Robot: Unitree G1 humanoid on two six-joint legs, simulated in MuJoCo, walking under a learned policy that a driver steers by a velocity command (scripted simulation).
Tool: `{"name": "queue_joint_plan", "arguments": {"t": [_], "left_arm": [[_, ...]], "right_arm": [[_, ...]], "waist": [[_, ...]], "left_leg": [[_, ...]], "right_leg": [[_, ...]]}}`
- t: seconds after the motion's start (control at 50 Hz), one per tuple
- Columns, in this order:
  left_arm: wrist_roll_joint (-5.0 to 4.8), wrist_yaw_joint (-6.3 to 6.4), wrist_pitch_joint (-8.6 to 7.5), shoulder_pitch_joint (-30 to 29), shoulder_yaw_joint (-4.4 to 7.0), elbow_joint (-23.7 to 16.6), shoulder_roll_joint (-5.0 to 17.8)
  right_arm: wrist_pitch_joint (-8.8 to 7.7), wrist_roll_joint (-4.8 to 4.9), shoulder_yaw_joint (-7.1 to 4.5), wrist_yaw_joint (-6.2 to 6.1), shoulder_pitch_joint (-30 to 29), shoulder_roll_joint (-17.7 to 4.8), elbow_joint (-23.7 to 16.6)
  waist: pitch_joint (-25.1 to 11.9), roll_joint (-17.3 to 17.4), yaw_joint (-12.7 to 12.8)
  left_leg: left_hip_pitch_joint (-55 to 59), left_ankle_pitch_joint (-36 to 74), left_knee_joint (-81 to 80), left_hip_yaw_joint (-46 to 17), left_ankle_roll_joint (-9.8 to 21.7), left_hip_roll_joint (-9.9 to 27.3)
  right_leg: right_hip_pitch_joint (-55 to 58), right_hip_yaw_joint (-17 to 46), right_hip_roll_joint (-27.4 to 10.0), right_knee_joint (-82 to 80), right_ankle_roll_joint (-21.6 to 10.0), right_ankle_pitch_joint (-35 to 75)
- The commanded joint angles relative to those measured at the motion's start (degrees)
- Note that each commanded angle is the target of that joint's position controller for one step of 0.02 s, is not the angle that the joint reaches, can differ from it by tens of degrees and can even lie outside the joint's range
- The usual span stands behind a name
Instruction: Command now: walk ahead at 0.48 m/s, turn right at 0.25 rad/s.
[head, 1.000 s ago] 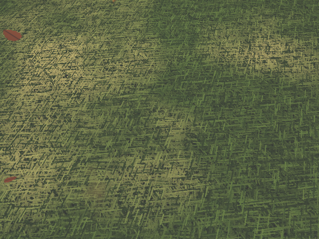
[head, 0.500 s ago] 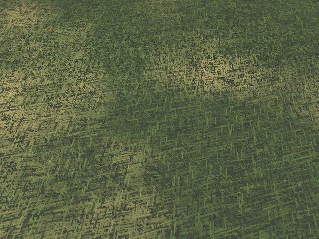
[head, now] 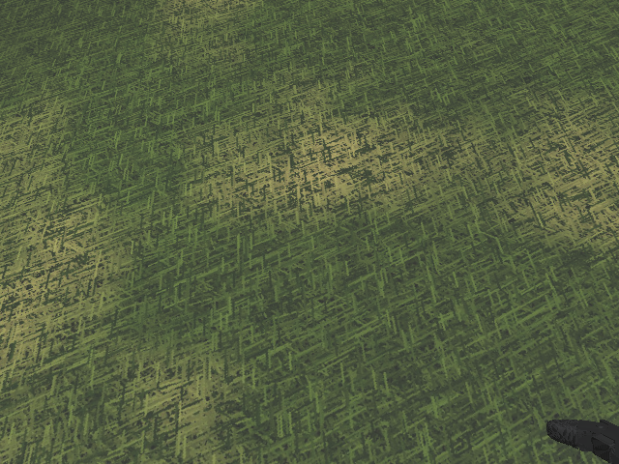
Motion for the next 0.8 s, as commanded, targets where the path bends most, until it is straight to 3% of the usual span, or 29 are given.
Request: {"name": "queue_joint_plan", "arguments": {"t": [0.02,0.1,0.14,0.16,0.18,0.2,0.22,0.24,0.26,0.28,0.3,0.36,0.4,0.48,0.56,0.6,0.62,0.64,0.66,0.68,0.7,0.72,0.74,0.76,0.8], "left_arm": [[0.09,0.43,-0.92,2.29,2.17,-1.45,9.00],[0.50,0.47,-0.38,3.35,2.46,-0.09,9.91],[0.92,0.52,0.04,2.07,2.75,-0.46,11.35],[1.21,0.48,0.42,0.94,2.56,-0.74,11.41],[1.57,0.51,0.52,-0.47,2.13,-1.64,11.02],[2.35,0.02,-0.37,5.45,0.65,-2.62,5.99],[1.57,-0.75,-1.88,5.21,-0.10,-2.18,5.45],[-0.38,-1.23,-3.37,-1.13,0.93,-4.45,10.21],[-1.13,-1.34,-4.30,-7.07,0.86,-6.32,11.03],[-0.24,-1.17,-4.67,-9.65,0.94,-6.91,10.35],[1.03,-0.80,-4.45,-9.32,1.39,-7.10,10.40],[1.90,-0.22,-3.11,-8.28,1.16,-8.09,7.91],[2.09,0.06,-2.60,-12.63,0.70,-9.92,6.88],[1.59,-0.67,-3.04,-22.04,-0.16,-12.63,5.25],[0.51,-1.49,-3.58,-25.41,0.39,-14.40,7.66],[0.21,-1.73,-4.20,-23.24,1.01,-14.24,9.29],[0.29,-1.57,-4.46,-19.05,1.61,-13.16,10.31],[1.13,-1.18,-4.78,-12.20,2.46,-12.24,12.63],[1.87,-0.62,-4.51,-3.97,3.35,-11.43,16.33],[1.61,-1.20,-3.51,-0.84,3.99,-9.27,18.67],[1.12,-1.41,-3.29,-4.01,2.56,-10.87,12.60],[1.10,-1.27,-2.92,-6.27,1.76,-11.22,9.79],[1.60,-1.36,-2.67,-9.17,1.37,-11.25,9.20],[1.76,-1.36,-2.57,-10.87,1.01,-10.87,8.10],[1.76,-1.39,-2.88,-11.88,0.95,-10.16,7.66]], "right_arm": [[-0.81,0.55,0.52,1.07,-8.42,-1.63,-5.09],[-1.11,0.90,0.51,2.03,-9.23,-3.42,-6.23],[-1.03,0.79,-0.48,2.10,-3.43,-5.83,-4.97],[-0.81,0.72,-1.48,1.88,4.14,-7.74,-2.94],[-0.43,0.23,-2.10,1.62,14.06,-9.40,-0.73],[-0.08,-0.36,-3.37,1.49,21.70,-14.40,0.10],[0.53,1.15,-2.51,1.68,23.58,-11.17,1.72],[0.77,1.62,-1.84,1.29,19.27,-8.87,1.09],[0.88,0.92,-1.40,0.96,15.23,-7.53,-0.54],[0.74,0.24,-0.92,0.98,12.52,-6.47,-1.08],[0.44,-0.31,-0.52,0.75,11.30,-5.69,-1.56],[0.64,0.17,-0.66,-0.04,11.50,-6.67,-1.90],[0.74,0.42,-1.31,-0.84,13.25,-8.74,-1.80],[1.77,1.21,-1.82,-1.67,18.09,-9.66,-1.21],[2.95,1.63,-1.68,-2.05,21.92,-8.82,-0.79],[3.33,1.26,-1.86,-2.24,21.37,-9.07,-1.42],[3.40,1.06,-1.54,-2.20,20.89,-8.08,-1.88],[3.15,0.60,-0.61,-1.94,20.53,-5.55,-2.73],[2.85,0.08,0.47,-1.95,22.51,-1.87,-4.16],[2.32,1.92,0.91,-1.84,28.14,-2.22,-6.13],[2.52,2.44,-0.32,-2.00,26.82,-7.95,-4.69],[2.87,1.92,-0.85,-1.87,21.47,-9.48,-5.34],[3.10,1.38,-0.91,-1.87,19.26,-8.52,-5.84],[3.29,1.00,-1.17,-1.70,17.96,-7.94,-6.50],[4.05,1.50,-0.97,-1.06,18.01,-5.63,-7.21]], "waist": [[2.88,-8.02,1.27],[3.71,-7.80,0.89],[-1.08,-9.55,-2.16],[-5.83,-9.36,-6.13],[-12.17,-7.82,-10.62],[-21.53,5.12,-9.07],[-23.97,12.33,-9.23],[-14.41,7.72,-9.75],[-8.19,1.97,-9.04],[-3.04,-2.84,-6.86],[-2.21,-3.04,-4.81],[-1.23,0.29,-2.38],[-0.09,0.58,-3.33],[0.08,1.09,-7.19],[-0.87,2.05,-7.77],[-1.46,3.63,-5.72],[-2.97,3.81,-3.33],[-8.33,2.17,0.06],[-16.35,-7.08,1.94],[-20.28,-24.80,-0.96],[-13.69,-15.46,0.05],[-7.42,-10.20,0.93],[-4.29,-6.67,-0.41],[-1.99,-7.32,-1.50],[-0.55,-9.00,-2.86]], "left_leg": [[2.18,6.56,-4.89,2.45,0.85,-1.11],[0.50,-0.45,-7.43,3.90,4.63,-1.29],[8.55,-5.71,-6.32,6.70,7.03,-4.54],[17.88,-5.44,-6.95,8.01,8.92,-6.37],[34.14,-3.34,-4.54,2.11,12.00,-1.73],[56.91,-6.59,-3.89,-22.56,21.53,12.21],[63.64,-17.04,-14.81,-42.46,25.37,17.48],[57.59,-25.11,-17.31,-38.25,21.83,15.48],[48.32,-23.49,-18.88,-31.19,19.64,13.33],[38.80,-17.92,-20.63,-26.31,18.74,11.14],[33.41,-12.92,-21.61,-23.05,17.99,9.35],[24.94,-6.45,-23.84,-18.12,18.43,6.98],[21.41,-4.61,-24.60,-14.90,17.71,5.56],[17.82,-6.90,-22.65,-11.45,13.86,1.82],[24.83,-11.58,-16.63,-17.54,12.46,4.06],[27.06,-11.44,-12.38,-20.71,11.43,5.01],[26.29,-10.53,-8.78,-20.47,10.18,3.58],[22.63,-10.72,1.26,-17.67,8.32,0.72],[11.09,-23.37,18.69,-10.10,5.21,-5.02],[-4.70,-39.68,33.24,-5.36,3.51,-6.88],[-9.18,-35.62,39.15,-7.40,2.70,-2.72],[-9.67,-30.43,40.08,-5.84,2.32,-1.00],[-7.50,-26.50,38.48,-4.77,1.96,0.71],[-6.46,-23.99,35.98,-4.90,1.76,2.26],[-3.42,-21.62,33.59,-3.56,1.51,3.90]], "right_leg": [[-1.79,6.36,-13.25,-5.86,-6.14,14.57],[7.57,4.49,-16.32,-1.94,-5.16,26.50],[10.79,2.21,-15.83,5.77,-3.80,48.88],[10.36,-0.03,-14.01,14.82,-2.63,58.11],[1.17,-0.90,-12.67,27.53,-1.21,52.79],[-20.36,-3.09,-4.69,50.68,3.11,25.75],[-33.71,0.35,1.59,62.28,4.74,-14.45],[-41.03,3.36,-2.46,64.93,3.41,-12.72],[-41.11,2.44,-5.12,62.02,2.61,-8.09],[-39.11,1.53,-6.82,56.77,2.65,-5.49],[-35.25,1.52,-8.56,52.14,2.99,-3.54],[-30.92,-0.18,-9.46,43.47,5.31,-3.01],[-30.61,-1.57,-8.83,35.34,6.94,3.35],[-23.24,-2.59,-4.71,18.47,8.03,20.21],[-21.63,-0.27,-3.51,11.97,7.68,17.54],[-18.19,-0.20,-3.60,10.03,6.11,12.61],[-12.27,-0.89,-3.93,7.98,4.57,11.73],[-0.87,2.47,-8.67,9.06,1.66,10.44],[15.94,15.77,-19.83,8.92,-2.72,6.34],[23.91,40.41,-29.72,3.45,-10.14,-6.84],[18.98,37.57,-27.44,1.64,-8.65,-14.15],[12.43,26.82,-24.46,1.41,-6.17,-10.42],[6.01,20.36,-21.76,-0.06,-5.08,-3.54],[1.97,15.99,-20.16,-1.34,-5.07,1.93],[-2.84,9.00,-18.12,-4.32,-4.96,7.40]]}}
